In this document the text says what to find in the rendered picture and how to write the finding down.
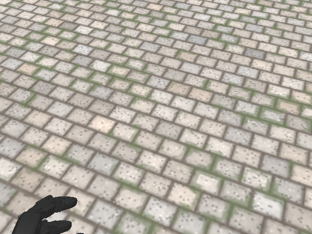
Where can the left robot hand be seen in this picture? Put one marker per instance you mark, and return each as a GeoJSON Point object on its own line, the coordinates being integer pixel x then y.
{"type": "Point", "coordinates": [31, 222]}

